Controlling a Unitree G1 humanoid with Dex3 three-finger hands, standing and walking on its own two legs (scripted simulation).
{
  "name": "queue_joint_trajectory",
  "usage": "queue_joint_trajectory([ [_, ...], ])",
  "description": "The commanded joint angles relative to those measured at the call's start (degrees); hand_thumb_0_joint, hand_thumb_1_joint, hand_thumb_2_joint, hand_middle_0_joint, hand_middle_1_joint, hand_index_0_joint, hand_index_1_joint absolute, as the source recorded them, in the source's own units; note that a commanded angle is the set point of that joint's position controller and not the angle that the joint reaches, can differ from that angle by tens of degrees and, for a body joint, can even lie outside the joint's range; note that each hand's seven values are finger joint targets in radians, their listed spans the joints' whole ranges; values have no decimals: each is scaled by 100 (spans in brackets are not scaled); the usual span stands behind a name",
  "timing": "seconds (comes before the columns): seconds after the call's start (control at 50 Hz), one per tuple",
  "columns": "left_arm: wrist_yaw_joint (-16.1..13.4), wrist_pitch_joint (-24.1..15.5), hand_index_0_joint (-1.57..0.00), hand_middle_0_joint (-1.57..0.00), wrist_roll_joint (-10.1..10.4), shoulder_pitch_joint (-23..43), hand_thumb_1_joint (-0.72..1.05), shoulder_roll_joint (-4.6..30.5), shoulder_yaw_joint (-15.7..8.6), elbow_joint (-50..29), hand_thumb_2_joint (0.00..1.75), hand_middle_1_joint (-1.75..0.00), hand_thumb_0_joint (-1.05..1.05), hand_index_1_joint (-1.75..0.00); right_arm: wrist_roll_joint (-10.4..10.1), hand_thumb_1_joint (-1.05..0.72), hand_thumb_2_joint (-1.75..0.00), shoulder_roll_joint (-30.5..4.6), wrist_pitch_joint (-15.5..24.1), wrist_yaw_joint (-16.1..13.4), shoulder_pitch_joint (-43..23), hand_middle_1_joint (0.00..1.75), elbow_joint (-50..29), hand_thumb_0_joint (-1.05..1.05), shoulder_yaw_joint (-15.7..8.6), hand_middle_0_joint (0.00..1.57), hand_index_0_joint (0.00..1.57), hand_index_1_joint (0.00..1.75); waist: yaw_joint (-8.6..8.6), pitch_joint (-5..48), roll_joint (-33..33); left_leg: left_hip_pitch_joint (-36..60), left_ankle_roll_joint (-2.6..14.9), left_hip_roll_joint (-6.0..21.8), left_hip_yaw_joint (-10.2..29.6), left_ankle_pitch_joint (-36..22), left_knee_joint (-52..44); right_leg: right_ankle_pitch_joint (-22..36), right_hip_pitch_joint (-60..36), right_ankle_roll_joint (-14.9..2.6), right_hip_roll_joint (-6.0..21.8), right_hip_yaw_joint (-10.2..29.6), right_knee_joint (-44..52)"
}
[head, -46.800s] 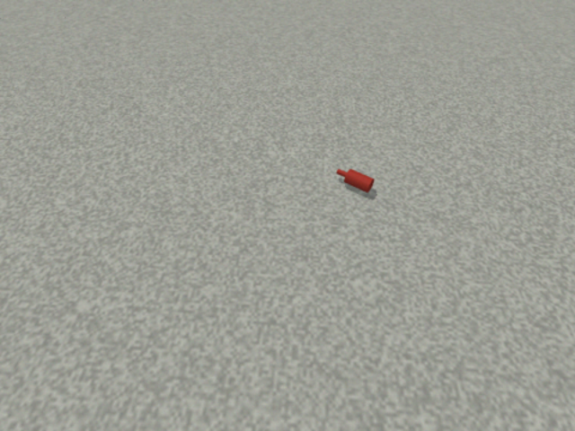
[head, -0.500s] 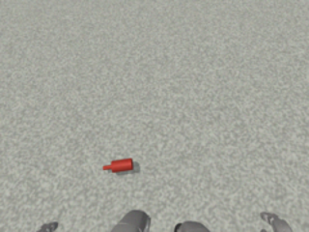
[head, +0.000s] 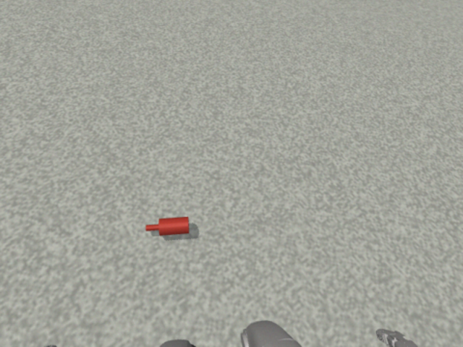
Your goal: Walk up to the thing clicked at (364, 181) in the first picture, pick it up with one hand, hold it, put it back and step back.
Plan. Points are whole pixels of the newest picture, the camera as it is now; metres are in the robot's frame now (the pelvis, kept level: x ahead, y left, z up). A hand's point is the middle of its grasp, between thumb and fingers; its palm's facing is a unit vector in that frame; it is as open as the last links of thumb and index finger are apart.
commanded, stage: step back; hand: left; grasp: from above
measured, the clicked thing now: (167, 226) +0.64 +0.23 -0.73
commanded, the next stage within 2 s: none
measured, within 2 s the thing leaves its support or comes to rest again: neither
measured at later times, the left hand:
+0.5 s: hand out of the picture -0.06 +0.24 -0.13, palm faces -0.04 -0.89 -0.45, open 7.4 cm
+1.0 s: hand out of the picture -0.25 +0.25 -0.17, palm faces -0.06 -0.91 -0.42, open 7.4 cm
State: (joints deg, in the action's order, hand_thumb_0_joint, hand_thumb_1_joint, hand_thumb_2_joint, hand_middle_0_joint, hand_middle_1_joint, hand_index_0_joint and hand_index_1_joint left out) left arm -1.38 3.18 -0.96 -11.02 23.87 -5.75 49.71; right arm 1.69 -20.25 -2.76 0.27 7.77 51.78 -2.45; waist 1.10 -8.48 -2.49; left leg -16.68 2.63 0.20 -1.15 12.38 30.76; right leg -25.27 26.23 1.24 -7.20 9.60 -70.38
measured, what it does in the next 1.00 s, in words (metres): walks backwards: right foot, then left foot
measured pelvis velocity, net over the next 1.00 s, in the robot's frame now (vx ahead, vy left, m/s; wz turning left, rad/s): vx -0.34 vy -0.03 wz -0.08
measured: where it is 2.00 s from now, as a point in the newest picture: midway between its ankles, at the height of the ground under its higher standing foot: outside the picture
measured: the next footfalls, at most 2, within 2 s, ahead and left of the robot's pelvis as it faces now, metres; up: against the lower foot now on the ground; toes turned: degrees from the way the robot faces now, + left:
right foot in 0.22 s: -0.08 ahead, -0.14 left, +0.00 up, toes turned -3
left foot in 0.64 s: -0.21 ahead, +0.11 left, +0.00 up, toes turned -1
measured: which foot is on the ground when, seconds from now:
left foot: down 0.00-0.28, up 0.30-0.62, down 0.64-1.00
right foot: up 0.00-0.20, down 0.22-0.66, up 0.68-0.98, down 1.00-1.00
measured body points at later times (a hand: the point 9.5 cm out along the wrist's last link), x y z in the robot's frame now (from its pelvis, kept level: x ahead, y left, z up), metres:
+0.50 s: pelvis -0.16 -0.03 +0.00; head -0.12 -0.06 +0.44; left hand -0.06 +0.29 -0.10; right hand -0.12 -0.36 -0.14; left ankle -0.20 +0.13 -0.66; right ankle -0.12 -0.14 -0.74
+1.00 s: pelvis -0.34 -0.03 -0.02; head -0.27 -0.03 +0.42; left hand -0.24 +0.30 -0.14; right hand -0.20 -0.34 -0.13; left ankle -0.25 +0.11 -0.74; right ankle -0.38 -0.15 -0.74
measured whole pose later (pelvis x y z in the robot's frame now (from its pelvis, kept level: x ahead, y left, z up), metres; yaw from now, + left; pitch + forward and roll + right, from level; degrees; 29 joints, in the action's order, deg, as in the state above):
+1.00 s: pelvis -0.34 -0.03 -0.02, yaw -4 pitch -2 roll +0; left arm -1.0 2.6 -1.4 -10.0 22.6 -4.3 50.1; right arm 1.3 -22.3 -2.8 -0.1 3.3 46.3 -2.5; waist 2.4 -10.7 -0.2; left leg -24.1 -0.8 3.6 -1.4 13.5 39.5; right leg -24.5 13.1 0.9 -1.0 3.3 -39.0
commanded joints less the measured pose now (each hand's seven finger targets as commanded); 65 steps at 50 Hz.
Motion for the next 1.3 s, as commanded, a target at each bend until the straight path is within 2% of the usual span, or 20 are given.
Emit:
queue_joint_trajectory([
  [0.0,-40,-184,-20,-20,-14,-68,90,839,-183,-478,90,-30,0,-30,-65,-90,-90,-1363,204,-161,150,30,-506,0,-378,20,20,30,-300,1027,988,1821,1148,1383,1309,-1856,-659,-261,557,210,248,-51,686],
  [0.2,75,-192,-20,-20,-61,-1421,90,887,-224,131,90,-30,0,-30,-83,-90,-90,-1656,-12,-92,-500,30,-776,0,-482,20,20,30,133,1377,1120,-27,562,1383,1151,369,-532,877,-1951,-244,659,-961,4235],
  [0.22,73,-203,-20,-20,-137,-1368,90,1059,-276,75,90,-30,0,-30,-120,-90,-90,-1482,-28,-73,-473,30,-777,0,-444,20,20,30,157,1151,548,-580,261,1064,953,1061,-38,436,-1874,-444,999,-180,4604],
  [0.26,80,-189,-20,-20,-221,-354,90,2068,-474,-451,90,-30,0,-30,-133,-90,-90,-1264,-30,-163,-804,30,-817,0,-458,20,20,30,408,142,-1743,-1007,-348,-547,587,2187,2726,-1003,475,-1762,3063,2636,6087],
  [0.28,41,-226,-20,-20,-211,246,90,1989,-470,-683,90,-30,0,-30,-102,-90,-90,-1492,-52,-186,-512,30,-715,0,-534,20,20,30,147,-218,-1537,-701,-356,-313,1189,1936,3641,-1285,1197,-1826,3220,2697,6267],
  [0.36,-5,-278,-20,-20,-160,784,90,1067,-329,-804,90,-30,0,-30,-190,-90,-90,-1155,20,-149,455,30,-279,0,-346,20,20,30,-375,280,-475,-973,-353,-940,1139,949,3977,1112,-218,-747,1601,-6,5205],
  [0.54,-105,-130,-20,-20,-111,21,90,1028,-297,-847,90,-30,0,-30,-51,-90,-90,-1128,190,-222,622,30,-438,0,-287,20,20,30,179,1353,-1034,-680,-343,-93,450,1554,593,3685,-2741,-1208,2291,316,3909],
  [0.6,-41,-22,-20,-20,-17,347,90,1087,-182,-963,90,-30,0,-30,-20,-90,-90,-1257,171,-193,1195,30,-163,0,-390,20,20,30,-184,1433,-515,485,-167,-171,128,-218,-826,2825,-1745,-737,1893,-73,3516],
  [0.64,-28,-4,-20,-20,42,388,90,702,-82,-1045,90,-30,0,-30,156,-90,-90,-2027,139,-148,775,30,-370,0,-556,20,20,30,-93,1104,1514,865,644,1681,2665,-1064,-1180,-225,253,-226,527,-962,2048],
  [0.66,-112,-9,-20,-20,-21,919,90,976,-235,-1094,90,-30,0,-30,129,-90,-90,-2432,141,-111,553,30,-518,0,-608,20,20,30,-472,899,1852,-326,1431,2307,3212,-1162,-1373,-1381,-145,-132,347,-409,874],
  [0.68,-109,-5,-20,-20,-68,1003,90,1087,-262,-1002,90,-30,0,-30,135,-90,-90,-2204,189,-144,260,30,-547,0,-583,20,20,30,-376,566,1544,-783,1503,2300,3165,-1163,-1424,-1193,-328,-166,361,-29,209],
  [0.74,-29,14,-20,-20,90,271,90,886,-209,-655,90,-30,0,-30,126,-90,-90,-1556,230,-220,-271,30,-704,0,-360,20,20,30,167,618,865,-79,863,1249,1319,-2294,-717,-287,191,-254,74,139,-492],
  [0.86,-16,-149,-20,-20,0,213,90,732,-101,-675,90,-30,0,-30,30,-90,-90,-1476,150,-211,213,30,-687,0,-382,20,20,30,-212,957,1333,1415,1148,1360,1236,-2678,-148,-503,107,98,484,-344,1775],
  [0.96,-6,-293,-20,-20,-63,-468,90,768,-89,-152,90,-30,0,-30,-75,-90,-90,-1676,-38,-139,-188,30,-767,0,-412,20,20,30,12,1617,1326,904,741,1197,1040,-1657,505,1136,-1505,-94,558,-1076,4842],
  [1.0,2,-352,-20,-20,-177,-511,90,1307,-247,-75,90,-30,0,-30,-119,-90,-90,-1241,-40,-105,-221,30,-836,0,-284,20,20,30,47,1424,-30,-853,143,350,810,322,1336,1170,-2145,-500,1482,712,4894],
  [1.02,20,-302,-20,-20,-166,-117,90,1973,-394,-271,90,-30,0,-30,-134,-90,-90,-1152,-33,-198,-485,30,-969,0,-295,20,20,30,292,1117,-1384,-1134,-198,-457,546,2155,2545,1299,-999,-1519,2793,2062,5233],
  [1.04,-11,-334,-20,-20,-159,325,90,2110,-402,-486,90,-30,0,-30,-133,-90,-90,-1405,-52,-252,-417,30,-905,0,-424,20,20,30,230,703,-1408,-743,-289,-167,1131,2353,3458,1434,82,-1881,3258,2605,5393],
  [1.12,-51,-372,-20,-20,-167,645,90,1149,-220,-492,90,-30,0,-30,-168,-90,-90,-1217,32,-178,40,30,-493,0,-311,20,20,30,-137,686,-330,-978,-295,-630,1033,1410,3731,2202,-805,-1154,1889,225,4519],
  [1.22,7,-405,-20,-20,-258,-75,90,1162,-271,-350,90,-30,0,-30,-35,-90,-90,-1138,237,-107,-118,30,-463,0,-259,20,20,30,366,867,-909,-1211,-432,-193,492,1769,1226,-186,-2191,-1176,1877,514,4747],
  [1.28,96,-311,-20,-20,-170,184,90,1315,-242,-374,90,-30,0,-30,14,-90,-90,-1073,375,-81,408,30,-161,0,-329,20,20,30,54,923,-975,436,-284,-132,125,1275,-912,-156,-1353,-1054,1996,356,4473],
])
